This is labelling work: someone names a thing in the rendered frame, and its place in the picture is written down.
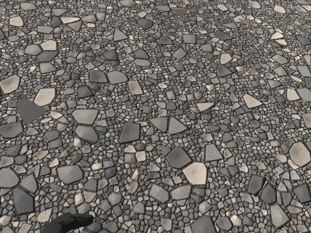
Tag left robot hand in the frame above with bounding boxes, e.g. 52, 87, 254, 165
41, 212, 94, 233

